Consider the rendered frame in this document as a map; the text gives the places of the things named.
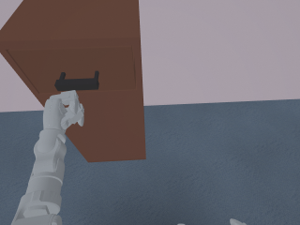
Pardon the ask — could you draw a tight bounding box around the cabinet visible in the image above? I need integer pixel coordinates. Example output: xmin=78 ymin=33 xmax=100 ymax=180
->
xmin=0 ymin=0 xmax=146 ymax=163

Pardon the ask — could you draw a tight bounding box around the left robot hand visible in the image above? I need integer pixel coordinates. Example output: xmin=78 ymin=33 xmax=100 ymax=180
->
xmin=43 ymin=90 xmax=84 ymax=134

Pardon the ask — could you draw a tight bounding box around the handle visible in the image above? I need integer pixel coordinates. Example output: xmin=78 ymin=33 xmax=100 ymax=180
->
xmin=54 ymin=70 xmax=99 ymax=91

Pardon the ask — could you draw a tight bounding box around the drawer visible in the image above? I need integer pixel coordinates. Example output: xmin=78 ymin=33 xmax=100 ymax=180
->
xmin=8 ymin=45 xmax=136 ymax=94

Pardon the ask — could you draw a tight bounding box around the robot left upper arm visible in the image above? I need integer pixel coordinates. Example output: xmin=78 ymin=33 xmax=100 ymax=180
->
xmin=13 ymin=214 xmax=63 ymax=225

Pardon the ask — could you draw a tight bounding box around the left robot forearm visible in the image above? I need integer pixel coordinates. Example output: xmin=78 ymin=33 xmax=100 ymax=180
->
xmin=11 ymin=128 xmax=67 ymax=225

